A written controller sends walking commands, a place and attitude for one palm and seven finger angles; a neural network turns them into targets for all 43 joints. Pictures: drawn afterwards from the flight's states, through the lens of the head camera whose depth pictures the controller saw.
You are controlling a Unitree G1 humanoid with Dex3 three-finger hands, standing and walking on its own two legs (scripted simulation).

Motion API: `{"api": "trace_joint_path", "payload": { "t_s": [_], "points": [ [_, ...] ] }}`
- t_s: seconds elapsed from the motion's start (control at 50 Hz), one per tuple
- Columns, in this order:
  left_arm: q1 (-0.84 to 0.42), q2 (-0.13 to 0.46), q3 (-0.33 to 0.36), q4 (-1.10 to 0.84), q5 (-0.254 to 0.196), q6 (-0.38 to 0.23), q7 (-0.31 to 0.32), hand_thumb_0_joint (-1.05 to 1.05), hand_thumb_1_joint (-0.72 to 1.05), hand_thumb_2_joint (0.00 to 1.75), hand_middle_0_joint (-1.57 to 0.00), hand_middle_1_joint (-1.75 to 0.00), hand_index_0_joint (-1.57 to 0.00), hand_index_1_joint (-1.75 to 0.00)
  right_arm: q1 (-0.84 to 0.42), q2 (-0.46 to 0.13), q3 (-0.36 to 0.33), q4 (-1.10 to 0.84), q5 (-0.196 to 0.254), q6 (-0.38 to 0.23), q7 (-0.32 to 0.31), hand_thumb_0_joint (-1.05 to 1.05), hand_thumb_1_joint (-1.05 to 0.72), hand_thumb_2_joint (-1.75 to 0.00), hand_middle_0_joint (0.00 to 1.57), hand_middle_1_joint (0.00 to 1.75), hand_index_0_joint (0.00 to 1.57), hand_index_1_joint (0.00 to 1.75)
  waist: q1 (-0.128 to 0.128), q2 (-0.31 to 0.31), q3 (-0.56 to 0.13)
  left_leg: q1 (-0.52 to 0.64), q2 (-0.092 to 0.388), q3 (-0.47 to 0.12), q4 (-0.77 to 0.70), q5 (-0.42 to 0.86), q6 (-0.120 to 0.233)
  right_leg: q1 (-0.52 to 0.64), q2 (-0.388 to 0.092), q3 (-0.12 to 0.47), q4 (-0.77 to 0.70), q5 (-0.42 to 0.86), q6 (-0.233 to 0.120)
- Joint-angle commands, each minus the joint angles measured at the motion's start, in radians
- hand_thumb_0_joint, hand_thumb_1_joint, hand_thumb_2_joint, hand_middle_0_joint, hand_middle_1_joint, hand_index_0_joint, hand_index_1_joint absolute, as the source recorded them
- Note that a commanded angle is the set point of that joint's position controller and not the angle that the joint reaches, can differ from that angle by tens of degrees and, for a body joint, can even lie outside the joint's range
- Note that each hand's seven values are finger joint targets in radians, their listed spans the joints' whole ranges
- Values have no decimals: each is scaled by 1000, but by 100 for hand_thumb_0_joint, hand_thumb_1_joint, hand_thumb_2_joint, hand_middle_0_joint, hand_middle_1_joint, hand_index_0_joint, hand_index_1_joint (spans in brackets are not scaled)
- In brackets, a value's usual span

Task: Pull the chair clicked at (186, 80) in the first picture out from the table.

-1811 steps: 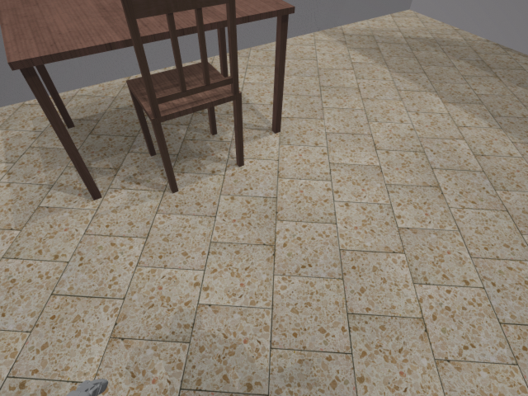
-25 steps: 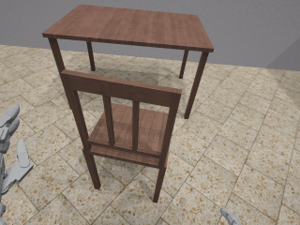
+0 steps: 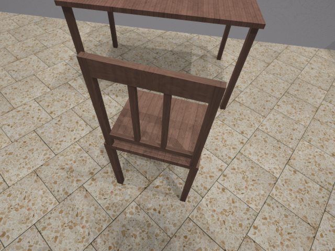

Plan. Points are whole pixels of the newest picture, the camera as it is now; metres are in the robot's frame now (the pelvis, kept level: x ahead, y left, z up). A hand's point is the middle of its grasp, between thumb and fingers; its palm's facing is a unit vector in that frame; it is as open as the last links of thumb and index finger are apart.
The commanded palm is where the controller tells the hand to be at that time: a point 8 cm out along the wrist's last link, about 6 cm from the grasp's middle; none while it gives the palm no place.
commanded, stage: let the arm hang, fingers relaxed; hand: left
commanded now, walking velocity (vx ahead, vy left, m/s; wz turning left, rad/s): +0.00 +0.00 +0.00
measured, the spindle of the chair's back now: (135, 116) +0.54 +0.15 -0.08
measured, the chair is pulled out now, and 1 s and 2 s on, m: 0.62 0.62 0.62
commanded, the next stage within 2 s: look to check the result in 0.68 s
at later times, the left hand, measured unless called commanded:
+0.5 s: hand out of the picture +0.01 +0.14 -0.17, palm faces -0.02 -0.98 -0.18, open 7.3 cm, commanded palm none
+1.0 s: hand out of the picture +0.01 +0.13 -0.17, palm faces +0.00 -0.99 -0.17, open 7.4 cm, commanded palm none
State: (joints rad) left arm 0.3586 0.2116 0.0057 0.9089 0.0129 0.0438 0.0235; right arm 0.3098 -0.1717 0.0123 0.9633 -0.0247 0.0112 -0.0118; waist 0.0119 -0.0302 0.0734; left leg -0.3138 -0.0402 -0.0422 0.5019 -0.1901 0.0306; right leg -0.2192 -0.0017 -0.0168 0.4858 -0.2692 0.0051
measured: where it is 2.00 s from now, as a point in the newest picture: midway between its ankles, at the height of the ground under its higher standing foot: outside the picture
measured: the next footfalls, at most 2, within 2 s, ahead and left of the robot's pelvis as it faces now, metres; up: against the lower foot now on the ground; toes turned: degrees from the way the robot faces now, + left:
none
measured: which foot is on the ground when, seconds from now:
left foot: down 0.00-1.00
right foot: down 0.00-1.00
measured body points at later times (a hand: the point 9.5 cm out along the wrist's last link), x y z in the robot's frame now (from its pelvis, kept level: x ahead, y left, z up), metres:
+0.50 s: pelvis +0.01 -0.02 +0.00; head +0.02 -0.02 +0.45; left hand +0.01 +0.19 -0.15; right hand +0.00 -0.23 -0.16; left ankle +0.05 +0.10 -0.74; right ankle -0.01 -0.13 -0.74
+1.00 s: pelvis +0.01 -0.02 +0.00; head +0.04 -0.02 +0.45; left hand +0.01 +0.18 -0.15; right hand -0.01 -0.23 -0.16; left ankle +0.05 +0.10 -0.74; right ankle -0.01 -0.13 -0.74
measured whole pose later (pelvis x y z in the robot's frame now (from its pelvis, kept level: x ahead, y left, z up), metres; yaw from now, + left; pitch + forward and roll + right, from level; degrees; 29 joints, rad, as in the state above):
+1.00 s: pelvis +0.01 -0.02 +0.00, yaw -1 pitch -1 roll +0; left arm 0.32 0.12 -0.02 1.07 0.00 0.00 0.04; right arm 0.32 -0.11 0.01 1.10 -0.01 -0.01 -0.04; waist 0.00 0.01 0.06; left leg -0.24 -0.01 -0.03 0.44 -0.19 0.00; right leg -0.16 0.03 0.00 0.44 -0.26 -0.03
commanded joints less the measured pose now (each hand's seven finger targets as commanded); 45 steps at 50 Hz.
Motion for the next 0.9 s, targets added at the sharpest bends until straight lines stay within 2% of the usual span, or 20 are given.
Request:
{"api": "trace_joint_path", "payload": {
  "t_s": [0.0,0.06,0.1,0.16,0.24,0.32,0.36,0.42,0.44,0.54,0.56,0.68,0.74,0.76,0.84,0.88],
  "points": [
    [48,81,6,11,2,-38,1,0,90,90,-20,-30,-20,-30,21,-115,-31,-35,8,-27,-13,0,-90,-90,20,30,20,30,-14,104,-104,77,117,-135,-158,-63,31,28,-64,70,-91,49,-52],
    [55,68,-5,58,1,-40,3,0,90,90,-20,-30,-20,-30,47,-106,-32,-1,11,-22,-15,0,-90,-90,20,30,20,30,-17,37,-40,64,113,-123,-155,-79,33,-9,-72,79,-118,31,-57],
    [67,61,-11,84,0,-40,6,0,90,90,-20,-30,-20,-30,65,-104,-30,22,10,-22,-16,0,-90,-90,20,30,20,30,-21,20,-32,72,115,-121,-160,-85,33,-22,-75,86,-120,19,-57],
    [80,57,-14,108,-1,-41,10,0,90,90,-20,-30,-20,-30,75,-95,-27,45,12,-22,-17,0,-90,-90,20,30,20,30,-17,34,-11,58,114,-113,-165,-82,34,-21,-76,87,-124,14,-58],
    [85,44,-20,132,-2,-43,15,0,90,90,-20,-30,-20,-30,84,-80,-23,68,12,-22,-18,0,-90,-90,20,30,20,30,-19,-6,6,69,112,-102,-159,-61,32,-39,-82,96,-127,17,-58],
    [80,32,-19,136,-2,-46,19,0,90,90,-20,-30,-20,-30,83,-63,-20,85,10,-23,-18,0,-90,-90,20,30,20,30,-19,22,20,69,108,-93,-157,-42,30,-47,-82,107,-127,23,-60],
    [77,30,-18,136,-2,-48,20,0,90,90,-20,-30,-20,-30,84,-50,-19,94,12,-24,-18,0,-90,-90,20,30,20,30,-15,5,33,61,104,-84,-145,-22,30,-44,-86,108,-135,39,-62],
    [66,21,-15,132,-3,-53,22,0,90,90,-20,-30,-20,-30,91,-41,-17,101,10,-27,-20,0,-90,-90,20,30,20,30,-19,8,5,83,104,-74,-130,41,26,-25,-91,117,-130,92,-61],
    [62,17,-14,132,-4,-54,23,0,90,90,-20,-30,-20,-30,92,-40,-16,103,9,-30,-21,0,-90,-90,20,30,20,30,-19,27,-9,93,105,-71,-125,68,25,-16,-91,117,-124,114,-61],
    [51,13,-13,138,-6,-52,23,0,90,90,-20,-30,-20,-30,91,-28,-13,110,10,-26,-26,0,-90,-90,20,30,20,30,-17,62,23,81,107,-69,-126,64,22,-17,-88,120,-134,111,-63],
    [53,10,-12,139,-6,-53,22,0,90,90,-20,-30,-20,-30,90,-22,-13,114,11,-25,-26,0,-90,-90,20,30,20,30,-13,54,38,73,108,-65,-124,54,24,-19,-86,116,-143,108,-64],
    [44,12,-12,131,-6,-52,23,0,90,90,-20,-30,-20,-30,98,-25,-17,112,10,-23,-26,0,-90,-90,20,30,20,30,-19,23,14,83,107,-67,-121,48,20,-9,-88,120,-146,98,-66],
    [47,9,-11,129,-8,-54,23,0,90,90,-20,-30,-20,-30,101,-29,-17,111,11,-26,-27,0,-90,-90,20,30,20,30,-19,8,-29,109,111,-67,-114,73,20,9,-90,119,-142,121,-64],
    [44,4,-12,131,-8,-55,22,0,90,90,-20,-30,-20,-30,93,-22,-17,116,12,-26,-27,0,-90,-90,20,30,20,30,-18,13,-7,107,111,-65,-115,68,21,-3,-87,117,-150,117,-66],
    [49,3,-11,133,-8,-55,23,0,90,90,-20,-30,-20,-30,95,-23,-16,121,11,-29,-29,0,-90,-90,20,30,20,30,-18,25,-16,117,114,-66,-116,90,21,2,-89,120,-145,134,-65],
    [48,4,-10,133,-8,-53,24,0,90,90,-20,-30,-20,-30,96,-19,-17,122,12,-26,-30,0,-90,-90,20,30,20,30,-19,49,5,101,114,-68,-121,74,21,-3,-86,118,-149,116,-64]
  ]
}}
